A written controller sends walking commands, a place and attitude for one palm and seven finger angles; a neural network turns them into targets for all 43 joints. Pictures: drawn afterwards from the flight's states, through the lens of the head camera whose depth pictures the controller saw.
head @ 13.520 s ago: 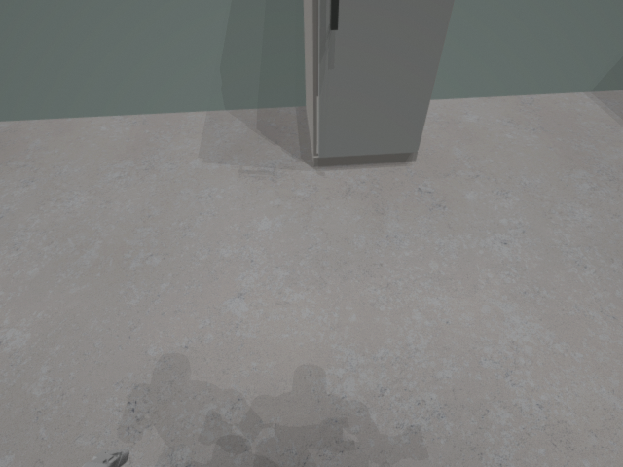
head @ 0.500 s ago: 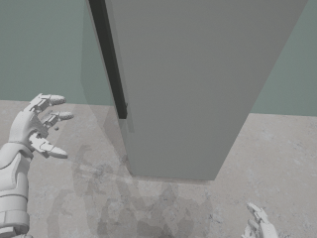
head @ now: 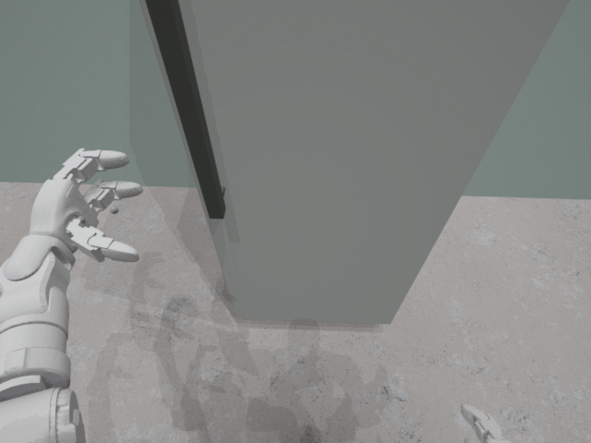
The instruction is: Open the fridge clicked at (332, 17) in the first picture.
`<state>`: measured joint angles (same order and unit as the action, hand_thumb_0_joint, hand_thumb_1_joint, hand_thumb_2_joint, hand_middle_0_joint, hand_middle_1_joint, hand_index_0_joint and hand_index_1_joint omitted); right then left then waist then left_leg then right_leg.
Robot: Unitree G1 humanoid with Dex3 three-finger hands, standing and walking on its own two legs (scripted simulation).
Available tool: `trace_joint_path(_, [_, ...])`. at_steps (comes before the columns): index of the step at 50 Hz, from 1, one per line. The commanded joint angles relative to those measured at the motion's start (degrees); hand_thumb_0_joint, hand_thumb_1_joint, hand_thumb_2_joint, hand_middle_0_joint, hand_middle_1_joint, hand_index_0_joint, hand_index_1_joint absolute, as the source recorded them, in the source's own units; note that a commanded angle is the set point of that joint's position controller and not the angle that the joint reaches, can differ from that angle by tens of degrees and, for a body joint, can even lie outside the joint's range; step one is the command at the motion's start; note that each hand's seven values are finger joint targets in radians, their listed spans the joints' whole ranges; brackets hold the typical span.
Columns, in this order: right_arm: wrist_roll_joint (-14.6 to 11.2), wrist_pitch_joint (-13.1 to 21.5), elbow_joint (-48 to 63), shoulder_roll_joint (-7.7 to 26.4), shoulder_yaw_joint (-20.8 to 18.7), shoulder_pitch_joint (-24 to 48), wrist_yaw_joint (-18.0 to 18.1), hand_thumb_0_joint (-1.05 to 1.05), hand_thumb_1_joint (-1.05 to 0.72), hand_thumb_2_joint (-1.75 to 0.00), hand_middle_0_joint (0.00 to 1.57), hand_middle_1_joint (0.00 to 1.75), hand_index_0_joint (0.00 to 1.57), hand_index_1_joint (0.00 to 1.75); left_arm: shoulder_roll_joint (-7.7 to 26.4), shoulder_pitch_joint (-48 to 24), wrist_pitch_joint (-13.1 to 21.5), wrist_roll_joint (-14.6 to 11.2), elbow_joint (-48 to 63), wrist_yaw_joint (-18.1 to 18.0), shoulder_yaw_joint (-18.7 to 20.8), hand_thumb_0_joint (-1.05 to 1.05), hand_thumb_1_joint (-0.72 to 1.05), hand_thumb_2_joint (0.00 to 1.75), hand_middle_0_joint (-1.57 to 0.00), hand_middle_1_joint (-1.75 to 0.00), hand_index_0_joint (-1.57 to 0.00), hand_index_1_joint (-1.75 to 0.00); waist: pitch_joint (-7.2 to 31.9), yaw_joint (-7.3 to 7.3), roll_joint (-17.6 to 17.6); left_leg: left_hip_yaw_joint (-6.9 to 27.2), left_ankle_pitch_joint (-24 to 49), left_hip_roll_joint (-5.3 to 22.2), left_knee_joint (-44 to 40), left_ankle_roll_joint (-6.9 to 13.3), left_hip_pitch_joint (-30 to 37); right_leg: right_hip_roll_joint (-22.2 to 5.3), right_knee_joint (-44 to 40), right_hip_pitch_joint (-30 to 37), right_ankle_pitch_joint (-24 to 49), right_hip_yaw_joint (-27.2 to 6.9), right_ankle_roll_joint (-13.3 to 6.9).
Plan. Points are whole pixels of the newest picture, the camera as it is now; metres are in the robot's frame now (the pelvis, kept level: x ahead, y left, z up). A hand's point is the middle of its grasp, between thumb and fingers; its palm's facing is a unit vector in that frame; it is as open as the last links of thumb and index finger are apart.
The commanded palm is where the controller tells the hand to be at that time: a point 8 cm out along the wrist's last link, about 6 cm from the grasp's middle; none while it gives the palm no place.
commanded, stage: move the hooked fingers beside the handle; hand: left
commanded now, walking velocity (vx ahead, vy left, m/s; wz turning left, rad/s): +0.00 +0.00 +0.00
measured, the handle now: (192, 91) +0.52 +0.16 +0.20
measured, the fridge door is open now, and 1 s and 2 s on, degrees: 0 0 0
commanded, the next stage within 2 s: feel for the door with the fingertips in 1.50 s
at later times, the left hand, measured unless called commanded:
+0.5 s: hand (137, 180) +0.44 +0.24 +0.11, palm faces -0.02 -1.00 +0.01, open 14.0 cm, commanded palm +0.42 +0.29 +0.11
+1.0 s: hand (149, 172) +0.46 +0.23 +0.10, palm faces -0.01 -1.00 +0.00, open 14.0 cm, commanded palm +0.44 +0.28 +0.11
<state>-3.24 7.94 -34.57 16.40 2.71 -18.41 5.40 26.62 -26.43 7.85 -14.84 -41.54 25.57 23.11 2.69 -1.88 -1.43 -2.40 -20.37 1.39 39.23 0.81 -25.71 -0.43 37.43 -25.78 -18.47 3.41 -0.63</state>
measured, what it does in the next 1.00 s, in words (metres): stands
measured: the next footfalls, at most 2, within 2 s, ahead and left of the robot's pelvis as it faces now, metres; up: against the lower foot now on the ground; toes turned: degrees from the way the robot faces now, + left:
none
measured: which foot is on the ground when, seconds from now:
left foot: down 0.00-1.00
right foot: down 0.00-1.00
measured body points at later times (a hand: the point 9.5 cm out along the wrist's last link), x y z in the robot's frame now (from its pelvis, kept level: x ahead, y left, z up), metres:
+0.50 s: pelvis +0.00 +0.01 -0.01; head +0.06 +0.01 +0.44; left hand +0.43 +0.29 +0.11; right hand +0.07 -0.26 -0.11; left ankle -0.01 +0.11 -0.72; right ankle +0.00 -0.11 -0.72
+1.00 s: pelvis +0.00 +0.01 -0.01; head +0.08 +0.01 +0.43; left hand +0.46 +0.29 +0.10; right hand +0.02 -0.27 -0.12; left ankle -0.01 +0.11 -0.72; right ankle +0.00 -0.11 -0.72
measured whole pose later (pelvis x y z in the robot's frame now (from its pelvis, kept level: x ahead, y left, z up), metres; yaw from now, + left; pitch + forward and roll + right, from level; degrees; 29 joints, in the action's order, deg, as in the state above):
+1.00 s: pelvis +0.00 +0.01 -0.01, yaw -2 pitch +13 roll -2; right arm -2.2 -0.4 -35.1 16.6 1.6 -24.2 3.1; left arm 31.0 -42.2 14.5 -10.2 -59.5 22.7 24.6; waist 4.2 -6.2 -1.2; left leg -3.2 -22.3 2.5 43.8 1.2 -34.5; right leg 0.5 40.5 -34.4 -19.0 2.4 -0.3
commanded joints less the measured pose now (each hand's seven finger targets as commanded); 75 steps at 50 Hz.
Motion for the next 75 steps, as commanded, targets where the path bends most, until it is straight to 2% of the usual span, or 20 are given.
trace_joint_path(1, [0.10, 1.39, 7.13, 8.40, -3.53, -0.90, 0.27, 0.00, -0.90, -0.90, 0.20, 0.30, 0.20, 0.30, 16.99, -21.68, 5.12, -1.17, 10.95, 0.27, 4.11, 0.00, -0.50, 0.30, -0.30, -1.20, -0.30, -1.20, 18.39, -0.01, -1.15, 2.49, 19.06, -0.92, -4.10, 0.81, 7.80, 1.27, -2.62, 7.74, 20.19, -1.63, -0.67])
trace_joint_path(4, [0.16, 0.88, 6.64, 8.65, -3.37, -1.33, 0.25, 0.00, -0.90, -0.90, 0.20, 0.30, 0.20, 0.30, 17.28, -25.74, 5.39, -0.81, 8.41, 0.24, 3.31, 0.00, -0.50, 0.30, -0.30, -1.20, -0.30, -1.20, 16.52, -0.60, -2.51, 2.76, 18.06, -0.99, -3.73, 0.77, 6.98, 1.27, -2.54, 5.98, 18.71, -1.55, -0.97])
trace_joint_path(10, [0.34, -0.24, 6.24, 8.90, -3.70, -2.74, -0.11, 0.00, -0.90, -0.90, 0.20, 0.30, 0.20, 0.30, 17.78, -28.78, 6.36, -0.10, 6.08, -0.12, 3.18, 0.00, -0.50, 0.30, -0.30, -1.20, -0.30, -1.20, 20.27, -1.01, -1.64, 2.96, 19.94, -0.82, -2.98, 0.77, 7.50, 1.38, -1.79, 6.20, 20.28, -1.56, -0.80])
trace_joint_path(12, [0.34, -0.74, 5.53, 8.94, -3.53, -3.09, -0.11, 0.00, -0.90, -0.90, 0.20, 0.30, 0.20, 0.30, 17.38, -31.73, 6.42, 0.24, 3.18, -0.15, 2.17, 0.00, -0.50, 0.30, -0.30, -1.20, -0.30, -1.20, 17.83, -2.06, -1.36, 2.95, 17.46, -0.76, -2.86, 0.79, 6.13, 1.32, -2.00, 4.06, 18.35, -1.43, -0.65])
trace_joint_path(17, [0.50, -1.50, 5.04, 8.86, -3.78, -4.21, -0.46, 0.00, -0.90, -0.90, 0.20, 0.30, 0.20, 0.30, 16.00, -35.86, 8.08, 1.24, 2.64, -0.75, 0.15, 0.00, -0.50, 0.30, -0.30, -1.20, -0.30, -1.20, 20.61, -2.45, -5.48, 3.53, 20.11, -0.51, -2.08, 0.40, 8.98, 1.54, -1.25, 1.89, 18.29, -1.21, -0.90])
trace_joint_path(19, [0.66, -1.97, 4.43, 9.18, -3.77, -5.04, -0.44, 0.00, -0.90, -0.90, 0.20, 0.30, 0.20, 0.30, 16.36, -36.80, 8.19, 0.95, 0.00, -1.23, 0.61, 0.00, -0.50, 0.30, -0.30, -1.20, -0.30, -1.20, 19.89, -2.86, -2.16, 3.72, 20.25, -0.43, -1.87, 0.61, 7.71, 1.72, -1.14, 2.06, 18.40, -0.99, -0.90])
trace_joint_path(28, [1.17, -3.76, 3.44, 9.46, -3.88, -7.59, -1.08, 0.00, -0.90, -0.90, 0.20, 0.30, 0.20, 0.30, 19.32, -42.92, 10.25, 3.56, -6.27, -2.93, 1.73, 0.00, -0.50, 0.30, -0.30, -1.20, -0.30, -1.20, 21.91, -3.53, -4.20, 3.80, 18.88, -0.29, -0.94, 0.46, 6.01, 1.80, 0.00, 0.21, 17.04, -1.29, -0.65])
trace_joint_path(31, [1.25, -4.47, 2.90, 9.86, -3.83, -8.55, -1.03, 0.00, -0.90, -0.90, 0.20, 0.30, 0.20, 0.30, 21.34, -44.37, 10.49, 3.81, -9.89, -2.93, 2.92, 0.00, -0.50, 0.30, -0.30, -1.20, -0.30, -1.20, 21.24, -4.38, -1.00, 3.46, 17.01, -0.30, -0.51, 0.89, 3.02, 1.95, -0.08, 0.74, 16.99, -1.68, -0.31])
trace_joint_path(33, [1.26, -4.87, 2.94, 9.95, -3.67, -8.92, -0.96, 0.00, -0.90, -0.90, 0.20, 0.30, 0.20, 0.30, 22.52, -45.77, 10.47, 4.72, -11.70, -2.84, 2.78, 0.00, -0.50, 0.30, -0.30, -1.20, -0.30, -1.20, 20.56, -4.71, -2.63, 3.22, 15.32, -0.43, -0.42, 0.98, 1.20, 1.80, 0.07, 0.38, 16.12, -2.00, -0.30])
trace_joint_path(35, [1.49, -5.05, 2.98, 9.87, -3.88, -9.72, -1.07, 0.00, -0.90, -0.90, 0.20, 0.30, 0.20, 0.30, 23.87, -48.18, 11.62, 5.06, -9.16, -2.84, 3.55, 0.00, -0.50, 0.30, -0.30, -1.20, -0.30, -1.20, 24.91, -4.33, -6.12, 3.42, 18.75, -0.44, 0.26, 0.75, 4.07, 1.91, 0.77, 1.03, 18.29, -2.12, -0.45])
trace_joint_path(37, [1.58, -5.30, 3.38, 9.68, -4.13, -10.10, -1.42, 0.00, -0.90, -0.90, 0.20, 0.30, 0.20, 0.30, 22.12, -43.84, 12.08, 4.50, -8.92, -2.38, 3.38, 0.00, -0.50, 0.30, -0.30, -1.20, -0.30, -1.20, 26.86, -3.51, -5.34, 3.58, 22.08, -0.13, 0.64, 0.48, 6.10, 2.20, 1.19, 0.99, 19.73, -1.63, -0.55])
trace_joint_path(43, [1.19, -6.69, 4.53, 9.78, -4.43, -9.88, -1.81, 0.00, -0.90, -0.90, 0.20, 0.30, 0.20, 0.30, 21.42, -37.89, 9.70, 3.41, -9.45, -1.79, 3.83, 0.00, -0.50, 0.30, -0.30, -1.20, -0.30, -1.20, 22.31, -2.92, -2.14, 2.30, 20.03, -0.19, 0.03, 1.11, 1.73, 2.35, 0.50, 2.07, 20.39, -1.62, -0.28])
trace_joint_path(50, [1.23, -6.72, 4.58, 9.41, -4.61, -9.37, -1.59, 0.00, -0.90, -0.90, 0.20, 0.30, 0.20, 0.30, 22.43, -42.56, 11.90, 3.01, -1.82, -3.19, 4.68, 0.00, -0.50, 0.30, -0.30, -1.20, -0.30, -1.20, 25.46, -3.48, -5.48, 2.62, 20.69, -0.16, 0.35, 1.07, 5.43, 2.59, 0.43, 2.15, 20.39, -2.08, -0.38])
trace_joint_path(54, [1.07, -6.55, 3.97, 9.32, -4.20, -8.88, -1.23, 0.00, -0.90, -0.90, 0.20, 0.30, 0.20, 0.30, 20.58, -42.72, 11.34, 2.87, -5.51, -2.56, 2.89, 0.00, -0.50, 0.30, -0.30, -1.20, -0.30, -1.20, 22.10, -4.29, -3.20, 2.45, 18.79, -0.38, 0.36, 1.36, 3.21, 2.33, 0.17, 2.01, 19.96, -1.98, -0.41])
trace_joint_path(56, [1.13, -6.51, 4.10, 9.23, -4.12, -8.61, -1.29, 0.00, -0.90, -0.90, 0.20, 0.30, 0.20, 0.30, 21.24, -41.80, 11.10, 3.61, -5.94, -2.36, 3.12, 0.00, -0.50, 0.30, -0.30, -1.20, -0.30, -1.20, 23.63, -3.63, -5.49, 2.67, 19.06, -0.45, 0.48, 1.03, 4.06, 2.20, 0.55, 1.66, 19.84, -1.98, -0.49])
trace_joint_path(59, [1.04, -6.41, 4.71, 9.12, -4.07, -8.19, -1.34, 0.00, -0.90, -0.90, 0.20, 0.30, 0.20, 0.30, 18.87, -41.25, 11.01, 2.65, -5.99, -2.07, 1.73, 0.00, -0.50, 0.30, -0.30, -1.20, -0.30, -1.20, 22.70, -3.88, -2.70, 2.81, 19.86, -0.39, 0.60, 1.20, 3.77, 2.33, 0.62, 1.82, 20.35, -1.62, -0.52])
trace_joint_path(68, [0.96, -6.46, 5.53, 8.99, -4.12, -7.09, -1.82, 0.00, -0.90, -0.90, 0.20, 0.30, 0.20, 0.30, 17.22, -40.16, 10.22, 2.53, -4.06, -2.69, 0.79, 0.00, -0.50, 0.30, -0.30, -1.20, -0.30, -1.20, 22.81, -3.43, -2.45, 3.00, 19.74, -0.40, 0.53, 0.99, 4.20, 2.20, 0.76, 1.44, 19.98, -1.51, -0.42])
trace_joint_path(70, [1.00, -6.40, 5.54, 8.94, -4.18, -7.03, -1.87, 0.00, -0.90, -0.90, 0.20, 0.30, 0.20, 0.30, 17.85, -40.81, 10.88, 2.50, -0.68, -3.06, 1.37, 0.00, -0.50, 0.30, -0.30, -1.20, -0.30, -1.20, 25.74, -2.92, -5.66, 3.59, 23.27, -0.19, 0.89, 0.55, 7.29, 2.22, 1.38, 1.21, 20.98, -1.38, -0.71])
trace_joint_path(73, [0.88, -6.48, 4.91, 8.96, -4.02, -6.73, -1.77, 0.00, -0.90, -0.90, 0.20, 0.30, 0.20, 0.30, 17.07, -41.76, 10.26, 2.54, -3.47, -3.60, 0.58, 0.00, -0.50, 0.30, -0.30, -1.20, -0.30, -1.20, 21.00, -3.89, -2.27, 3.43, 18.18, -0.26, 0.30, 0.78, 3.92, 2.22, 0.44, 0.44, 18.23, -1.31, -0.45])
trace_joint_path(75, [0.91, -6.34, 4.73, 9.01, -3.86, -6.71, -1.53, 0.00, -0.90, -0.90, 0.20, 0.30, 0.20, 0.30, 17.07, -43.85, 10.45, 2.94, -3.22, -4.00, 0.11, 0.00, -0.50, 0.30, -0.30, -1.20, -0.30, -1.20, 21.22, -4.24, -3.68, 3.61, 17.43, -0.30, 0.12, 0.84, 4.33, 2.10, 0.53, -0.41, 17.34, -1.35, -0.56])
